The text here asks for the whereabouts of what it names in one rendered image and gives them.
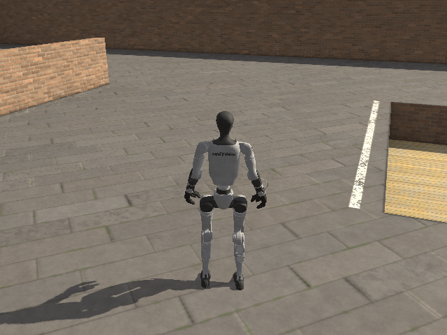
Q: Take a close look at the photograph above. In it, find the left robot hand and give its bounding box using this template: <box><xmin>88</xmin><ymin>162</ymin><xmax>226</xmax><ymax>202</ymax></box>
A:
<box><xmin>184</xmin><ymin>191</ymin><xmax>200</xmax><ymax>204</ymax></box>

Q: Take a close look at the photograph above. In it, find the left robot thigh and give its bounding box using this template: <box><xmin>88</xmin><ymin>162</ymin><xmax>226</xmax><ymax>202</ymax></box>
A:
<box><xmin>200</xmin><ymin>195</ymin><xmax>214</xmax><ymax>242</ymax></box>

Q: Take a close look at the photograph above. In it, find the robot left upper arm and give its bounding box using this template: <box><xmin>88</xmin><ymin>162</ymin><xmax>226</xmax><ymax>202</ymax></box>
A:
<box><xmin>191</xmin><ymin>141</ymin><xmax>210</xmax><ymax>179</ymax></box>

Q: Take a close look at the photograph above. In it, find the robot right upper arm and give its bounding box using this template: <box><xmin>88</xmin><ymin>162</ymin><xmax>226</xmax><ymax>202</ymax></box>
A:
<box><xmin>239</xmin><ymin>142</ymin><xmax>258</xmax><ymax>181</ymax></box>

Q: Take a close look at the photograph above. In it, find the robot right forearm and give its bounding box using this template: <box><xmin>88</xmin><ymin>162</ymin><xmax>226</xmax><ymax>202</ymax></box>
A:
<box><xmin>251</xmin><ymin>170</ymin><xmax>265</xmax><ymax>197</ymax></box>

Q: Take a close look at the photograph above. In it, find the robot left forearm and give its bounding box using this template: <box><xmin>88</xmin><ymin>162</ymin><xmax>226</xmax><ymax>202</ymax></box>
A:
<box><xmin>186</xmin><ymin>168</ymin><xmax>198</xmax><ymax>193</ymax></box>

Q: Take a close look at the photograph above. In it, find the right robot hand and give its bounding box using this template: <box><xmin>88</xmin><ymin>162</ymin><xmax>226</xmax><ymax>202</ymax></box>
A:
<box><xmin>251</xmin><ymin>194</ymin><xmax>267</xmax><ymax>209</ymax></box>

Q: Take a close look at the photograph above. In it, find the robot left shin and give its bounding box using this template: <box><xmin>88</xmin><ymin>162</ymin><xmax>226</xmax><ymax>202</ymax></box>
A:
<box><xmin>201</xmin><ymin>230</ymin><xmax>211</xmax><ymax>278</ymax></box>

